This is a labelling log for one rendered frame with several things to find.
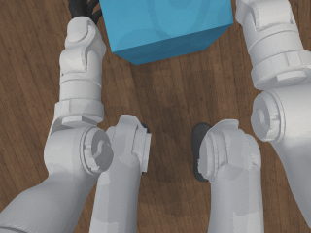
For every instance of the robot left hand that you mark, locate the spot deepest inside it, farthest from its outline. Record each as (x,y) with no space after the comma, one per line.
(82,8)

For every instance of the robot thigh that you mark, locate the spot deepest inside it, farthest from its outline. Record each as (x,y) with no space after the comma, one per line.
(116,196)
(236,195)

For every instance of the left robot upper arm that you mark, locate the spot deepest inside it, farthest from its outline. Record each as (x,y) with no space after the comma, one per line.
(75,158)

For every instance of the right robot thigh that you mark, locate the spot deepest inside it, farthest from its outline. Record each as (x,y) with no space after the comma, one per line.
(236,195)

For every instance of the left robot thigh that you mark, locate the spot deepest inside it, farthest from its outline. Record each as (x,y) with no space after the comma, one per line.
(116,196)

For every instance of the robot left forearm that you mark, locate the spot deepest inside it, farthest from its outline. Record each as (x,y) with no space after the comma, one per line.
(80,77)

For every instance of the right robot upper arm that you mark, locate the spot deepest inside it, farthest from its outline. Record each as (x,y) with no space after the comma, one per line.
(282,117)

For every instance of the carton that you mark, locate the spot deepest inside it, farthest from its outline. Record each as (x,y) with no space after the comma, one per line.
(143,31)

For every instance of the robot right forearm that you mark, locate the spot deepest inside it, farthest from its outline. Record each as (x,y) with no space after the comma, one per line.
(273,43)

